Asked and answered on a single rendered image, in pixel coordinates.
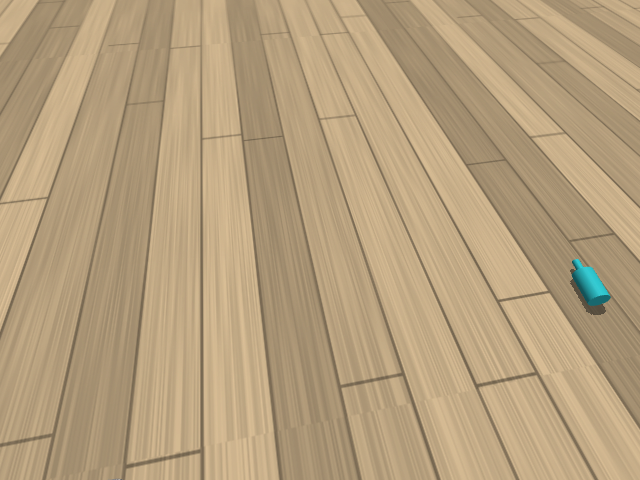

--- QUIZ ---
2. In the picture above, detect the bottle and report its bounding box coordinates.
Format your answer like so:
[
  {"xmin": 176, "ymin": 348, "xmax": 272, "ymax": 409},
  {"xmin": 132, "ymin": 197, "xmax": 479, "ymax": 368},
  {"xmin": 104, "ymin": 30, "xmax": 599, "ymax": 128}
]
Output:
[{"xmin": 572, "ymin": 259, "xmax": 611, "ymax": 306}]

